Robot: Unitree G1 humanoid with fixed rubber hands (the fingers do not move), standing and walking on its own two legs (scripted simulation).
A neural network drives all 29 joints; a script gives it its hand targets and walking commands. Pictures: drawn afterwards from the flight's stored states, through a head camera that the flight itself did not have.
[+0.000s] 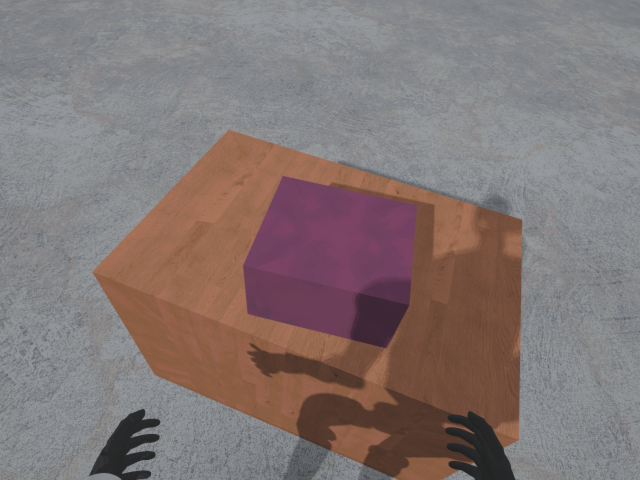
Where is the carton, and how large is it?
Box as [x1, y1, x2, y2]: [243, 176, 416, 347]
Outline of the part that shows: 283,176 243,265 247,312 249,314 386,347 409,303 416,205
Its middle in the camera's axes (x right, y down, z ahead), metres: +0.03 +0.03 +0.76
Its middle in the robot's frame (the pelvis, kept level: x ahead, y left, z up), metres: +0.55 +0.00 -0.13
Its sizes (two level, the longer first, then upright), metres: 0.276 0.237 0.159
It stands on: a pedestal, 0.55 m high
